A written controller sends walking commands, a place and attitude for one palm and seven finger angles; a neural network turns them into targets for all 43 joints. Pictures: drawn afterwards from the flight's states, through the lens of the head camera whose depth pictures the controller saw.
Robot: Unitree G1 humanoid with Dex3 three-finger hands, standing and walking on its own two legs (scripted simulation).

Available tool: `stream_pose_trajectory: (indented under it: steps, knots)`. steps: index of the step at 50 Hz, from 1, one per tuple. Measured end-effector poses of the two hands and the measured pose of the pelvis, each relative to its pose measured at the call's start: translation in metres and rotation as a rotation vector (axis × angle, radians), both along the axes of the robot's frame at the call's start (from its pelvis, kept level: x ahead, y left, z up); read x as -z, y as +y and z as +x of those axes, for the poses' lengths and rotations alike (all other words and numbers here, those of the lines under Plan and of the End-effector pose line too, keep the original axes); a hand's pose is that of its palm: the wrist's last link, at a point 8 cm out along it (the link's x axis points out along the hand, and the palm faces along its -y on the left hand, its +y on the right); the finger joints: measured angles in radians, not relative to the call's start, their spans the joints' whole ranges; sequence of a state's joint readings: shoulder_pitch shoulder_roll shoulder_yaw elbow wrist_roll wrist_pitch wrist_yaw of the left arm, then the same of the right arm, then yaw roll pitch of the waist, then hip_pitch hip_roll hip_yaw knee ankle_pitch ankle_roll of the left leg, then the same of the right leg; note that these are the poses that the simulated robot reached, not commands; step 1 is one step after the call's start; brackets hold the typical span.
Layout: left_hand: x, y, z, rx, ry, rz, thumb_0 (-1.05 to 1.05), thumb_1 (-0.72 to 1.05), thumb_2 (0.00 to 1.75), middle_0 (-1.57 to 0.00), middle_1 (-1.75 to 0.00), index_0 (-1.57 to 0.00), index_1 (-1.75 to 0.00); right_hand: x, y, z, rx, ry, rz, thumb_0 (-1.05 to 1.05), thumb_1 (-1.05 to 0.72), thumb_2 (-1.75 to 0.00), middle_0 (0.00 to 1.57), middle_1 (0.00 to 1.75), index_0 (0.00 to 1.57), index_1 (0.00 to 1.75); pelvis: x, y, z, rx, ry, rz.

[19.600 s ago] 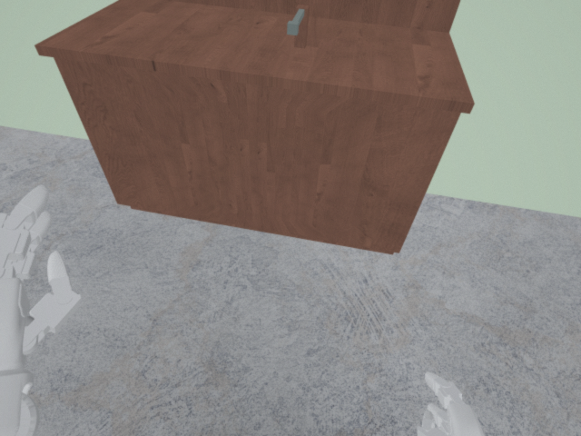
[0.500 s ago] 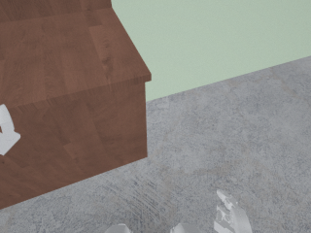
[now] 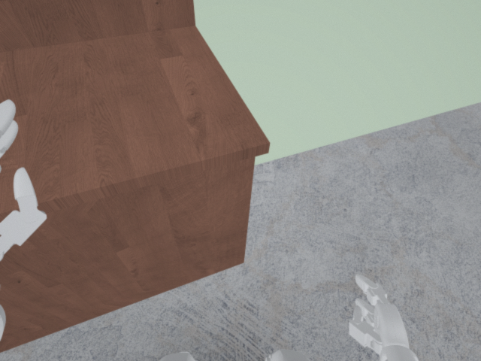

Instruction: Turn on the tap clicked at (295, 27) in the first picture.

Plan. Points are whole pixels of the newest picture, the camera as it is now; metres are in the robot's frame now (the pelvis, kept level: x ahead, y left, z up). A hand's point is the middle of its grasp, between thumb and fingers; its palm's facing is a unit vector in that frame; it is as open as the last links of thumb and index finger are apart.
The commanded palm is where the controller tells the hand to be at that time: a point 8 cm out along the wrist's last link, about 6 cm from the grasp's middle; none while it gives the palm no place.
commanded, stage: shuffle to correct the standing spot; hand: left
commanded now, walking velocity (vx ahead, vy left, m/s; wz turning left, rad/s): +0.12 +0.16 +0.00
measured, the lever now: out of the picture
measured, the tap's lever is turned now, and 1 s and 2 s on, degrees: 5 5 5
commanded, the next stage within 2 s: come to a stop and stand still in 0.78 s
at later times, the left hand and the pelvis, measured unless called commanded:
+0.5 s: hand (11, 196) +0.26 +0.27 +0.20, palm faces +0.37 -0.83 -0.42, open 7.5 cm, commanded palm +0.19 +0.33 +0.20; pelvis +0.04 +0.04 +0.02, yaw +1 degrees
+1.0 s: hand out of the picture +0.26 +0.38 +0.20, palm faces +0.48 -0.80 -0.36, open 7.4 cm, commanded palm +0.21 +0.41 +0.20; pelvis +0.06 +0.13 +0.01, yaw +2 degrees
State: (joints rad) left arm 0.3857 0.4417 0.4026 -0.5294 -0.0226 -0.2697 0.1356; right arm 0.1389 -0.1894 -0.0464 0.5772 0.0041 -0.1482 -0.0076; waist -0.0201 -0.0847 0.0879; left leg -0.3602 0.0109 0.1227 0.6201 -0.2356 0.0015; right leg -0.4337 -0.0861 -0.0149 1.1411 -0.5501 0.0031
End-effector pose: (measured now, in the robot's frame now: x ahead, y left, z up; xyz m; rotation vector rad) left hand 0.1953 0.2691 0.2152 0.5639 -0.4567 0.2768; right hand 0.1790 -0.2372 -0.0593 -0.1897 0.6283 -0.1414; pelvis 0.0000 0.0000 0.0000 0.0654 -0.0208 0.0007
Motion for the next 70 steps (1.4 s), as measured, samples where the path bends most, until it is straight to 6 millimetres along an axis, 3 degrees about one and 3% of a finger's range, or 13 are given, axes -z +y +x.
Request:
stream_pose_trajectory:
  steps: [6, 12, 19, 26, 30, 34, 41, 47, 53, 57, 62, 68, 70]
  knots:
    - [-0.019, 0.007, -0.009, -0.067, 0.002, 0.036, 0.01, 0.88, 0.9, -0.22, -0.3, -0.21, -0.3, 0.007, 0.035, 0.014, -0.053, -0.038, 0.107, 0.01, -0.9, -0.9, 0.2, 0.3, 0.2, 0.3, -0.001, 0.004, 0.013, 0.003, 0.015, -0.001]
    - [-0.005, 0.022, -0.014, -0.189, 0.085, -0.06, 0.01, 0.88, 0.9, -0.22, -0.3, -0.21, -0.3, 0.034, 0.043, 0.004, -0.118, 0.126, 0.118, 0.01, -0.9, -0.9, 0.2, 0.3, 0.21, 0.3, -0.008, 0.01, 0.025, -0.015, 0.0, -0.009]
    - [0.017, 0.033, 0.008, -0.188, 0.181, -0.151, 0.01, 0.88, 0.9, -0.21, -0.3, -0.21, -0.3, 0.02, 0.03, -0.009, -0.089, 0.229, 0.037, 0.01, -0.9, -0.9, 0.2, 0.3, 0.21, 0.3, -0.026, 0.019, 0.031, -0.034, 0.012, 0.005]
    - [-0.004, 0.046, 0.023, -0.044, 0.09, -0.067, 0.01, 0.88, 0.9, -0.22, -0.3, -0.21, -0.3, -0.001, 0.032, 0.005, -0.011, 0.17, -0.058, 0.01, -0.9, -0.9, 0.2, 0.3, 0.2, 0.3, -0.021, 0.05, 0.038, -0.016, 0.019, -0.022]
    - [-0.009, 0.078, 0.026, -0.029, 0.015, -0.009, 0.01, 0.88, 0.9, -0.22, -0.3, -0.21, -0.3, -0.005, 0.051, 0.019, 0.032, 0.108, -0.065, 0.01, -0.9, -0.9, 0.2, 0.3, 0.2, 0.3, -0.009, 0.071, 0.044, -0.011, 0.017, -0.033]
    - [0.0, 0.105, 0.027, -0.095, 0.044, -0.042, 0.01, 0.88, 0.9, -0.22, -0.3, -0.21, -0.3, -0.008, 0.082, 0.028, 0.01, 0.062, -0.02, 0.01, -0.91, -0.9, 0.2, 0.3, 0.2, 0.3, -0.01, 0.083, 0.048, -0.006, 0.013, -0.049]
    - [0.01, 0.105, 0.017, -0.127, 0.062, -0.132, 0.01, 0.89, 0.9, -0.21, -0.3, -0.21, -0.3, 0.009, 0.127, 0.037, -0.101, 0.063, 0.052, 0.01, -0.9, -0.9, 0.2, 0.3, 0.2, 0.3, -0.007, 0.096, 0.051, -0.035, -0.006, -0.072]
    - [0.001, 0.126, 0.017, -0.142, 0.026, -0.135, 0.01, 0.88, 0.9, -0.22, -0.3, -0.21, -0.3, 0.012, 0.143, 0.036, -0.132, 0.164, 0.029, 0.01, -0.9, -0.9, 0.2, 0.3, 0.21, 0.3, -0.014, 0.112, 0.054, -0.034, 0.011, -0.052]
    - [0.013, 0.159, 0.033, -0.147, 0.048, -0.136, 0.01, 0.88, 0.9, -0.21, -0.3, -0.21, -0.3, 0.013, 0.154, 0.038, -0.059, 0.149, -0.002, 0.01, -0.9, -0.9, 0.2, 0.3, 0.21, 0.3, -0.007, 0.137, 0.057, -0.021, -0.003, -0.047]
    - [0.018, 0.161, 0.041, -0.132, 0.101, -0.144, 0.01, 0.89, 0.9, -0.21, -0.3, -0.2, -0.3, 0.008, 0.167, 0.037, -0.06, 0.136, 0.019, 0.01, -0.9, -0.9, 0.2, 0.3, 0.2, 0.3, -0.011, 0.14, 0.059, -0.043, 0.0, -0.046]
    - [0.004, 0.15, 0.035, -0.095, 0.1, -0.117, 0.01, 0.89, 0.9, -0.21, -0.3, -0.21, -0.3, 0.002, 0.175, 0.038, -0.082, 0.13, 0.05, 0.01, -0.9, -0.9, 0.2, 0.3, 0.21, 0.3, -0.019, 0.137, 0.061, -0.041, 0.013, -0.078]
    - [0.002, 0.15, 0.021, -0.139, 0.124, -0.115, 0.01, 0.88, 0.9, -0.22, -0.3, -0.21, -0.3, -0.004, 0.165, 0.044, -0.087, 0.102, 0.045, 0.01, -0.9, -0.9, 0.2, 0.3, 0.21, 0.3, -0.022, 0.128, 0.057, -0.034, 0.018, -0.082]
    - [-0.007, 0.163, 0.024, -0.163, 0.101, -0.018, 0.01, 0.88, 0.9, -0.22, -0.31, -0.21, -0.3, -0.004, 0.159, 0.044, -0.123, 0.097, 0.007, 0.01, -0.9, -0.9, 0.2, 0.3, 0.21, 0.3, -0.021, 0.124, 0.051, -0.043, 0.016, -0.086]
